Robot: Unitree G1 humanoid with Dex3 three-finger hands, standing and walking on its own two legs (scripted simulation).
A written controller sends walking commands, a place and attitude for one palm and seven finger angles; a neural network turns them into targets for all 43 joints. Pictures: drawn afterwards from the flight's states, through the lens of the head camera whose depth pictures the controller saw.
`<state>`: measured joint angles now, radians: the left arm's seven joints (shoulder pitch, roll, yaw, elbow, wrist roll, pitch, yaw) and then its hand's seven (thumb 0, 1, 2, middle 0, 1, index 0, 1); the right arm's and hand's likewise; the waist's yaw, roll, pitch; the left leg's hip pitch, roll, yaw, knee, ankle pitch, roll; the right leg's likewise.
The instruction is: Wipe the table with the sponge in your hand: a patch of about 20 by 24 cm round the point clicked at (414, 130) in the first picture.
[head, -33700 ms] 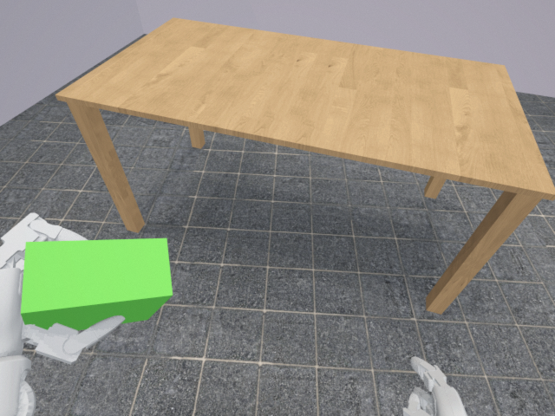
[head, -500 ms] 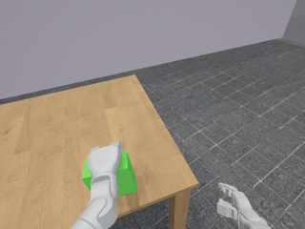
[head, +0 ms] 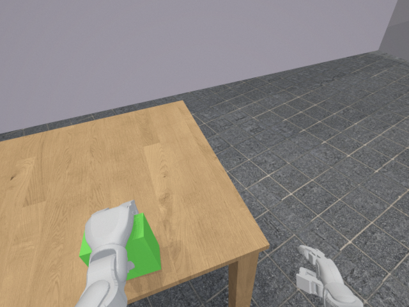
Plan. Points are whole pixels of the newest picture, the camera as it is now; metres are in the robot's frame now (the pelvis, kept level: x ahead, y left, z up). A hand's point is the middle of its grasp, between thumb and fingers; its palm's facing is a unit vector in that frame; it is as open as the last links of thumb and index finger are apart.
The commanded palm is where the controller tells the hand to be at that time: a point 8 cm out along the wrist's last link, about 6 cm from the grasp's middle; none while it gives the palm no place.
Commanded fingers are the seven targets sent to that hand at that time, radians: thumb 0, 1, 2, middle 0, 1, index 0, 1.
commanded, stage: wipe forward along the middle lane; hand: left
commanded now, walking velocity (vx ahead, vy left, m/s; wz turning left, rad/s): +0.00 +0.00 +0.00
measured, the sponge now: (127, 255) +0.23 +0.22 -0.04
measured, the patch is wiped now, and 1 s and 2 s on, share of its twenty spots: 1.00 1.00 1.00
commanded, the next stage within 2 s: slide back across to the first lane in 1.66 s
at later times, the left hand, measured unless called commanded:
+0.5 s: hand (114, 227) +0.27 +0.25 +0.01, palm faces -0.03 -0.07 -1.00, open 10.5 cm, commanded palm +0.25 +0.24 +0.04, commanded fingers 0.00 0.10 1.30 -1.20 -1.60 -1.20 -1.60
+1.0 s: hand (115, 207) +0.32 +0.27 +0.01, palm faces -0.08 -0.03 -1.00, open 10.5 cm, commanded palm +0.30 +0.26 +0.04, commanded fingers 0.00 0.10 1.30 -1.20 -1.60 -1.20 -1.60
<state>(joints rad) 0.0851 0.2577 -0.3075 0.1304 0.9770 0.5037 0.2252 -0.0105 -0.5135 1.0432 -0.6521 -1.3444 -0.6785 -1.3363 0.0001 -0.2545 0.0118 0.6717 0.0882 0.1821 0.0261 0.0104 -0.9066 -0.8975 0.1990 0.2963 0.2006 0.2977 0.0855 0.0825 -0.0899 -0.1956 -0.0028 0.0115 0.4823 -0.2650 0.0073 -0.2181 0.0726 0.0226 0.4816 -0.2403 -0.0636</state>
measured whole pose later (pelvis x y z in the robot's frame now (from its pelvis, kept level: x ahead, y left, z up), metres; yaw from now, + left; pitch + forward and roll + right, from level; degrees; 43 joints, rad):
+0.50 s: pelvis -0.01 +0.01 +0.00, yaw +2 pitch +2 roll +0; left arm -0.13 0.25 -0.27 0.36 1.02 0.49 0.23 -0.02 -0.53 1.04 -0.68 -1.31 -0.71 -1.31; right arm 0.04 -0.24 0.02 0.70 0.09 0.16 -0.03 0.01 -0.91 -0.90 0.20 0.30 0.20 0.30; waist 0.09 0.06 -0.11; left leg -0.31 -0.03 0.00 0.53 -0.26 0.02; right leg -0.32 0.05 0.00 0.53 -0.25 -0.05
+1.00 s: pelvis -0.01 +0.00 -0.01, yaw +2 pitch +6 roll +0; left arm -0.36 0.31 -0.20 0.62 1.00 0.40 0.23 0.00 -0.54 1.05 -0.69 -1.31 -0.71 -1.31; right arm 0.11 -0.27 0.00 0.69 0.09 0.17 -0.06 0.01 -0.91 -0.90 0.20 0.30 0.20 0.30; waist 0.04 0.06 -0.12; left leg -0.42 -0.02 -0.02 0.58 -0.27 0.01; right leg -0.42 0.06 -0.01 0.56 -0.25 -0.06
